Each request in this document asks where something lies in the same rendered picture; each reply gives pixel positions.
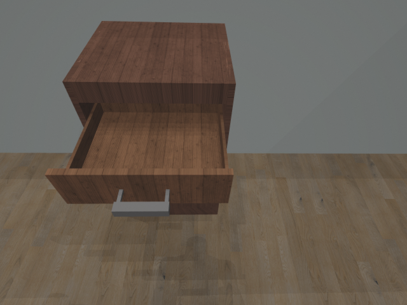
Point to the cabinet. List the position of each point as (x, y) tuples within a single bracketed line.
[(155, 63)]

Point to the drawer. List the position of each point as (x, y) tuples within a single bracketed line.
[(145, 149)]

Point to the handle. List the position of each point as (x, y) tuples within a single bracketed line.
[(141, 208)]

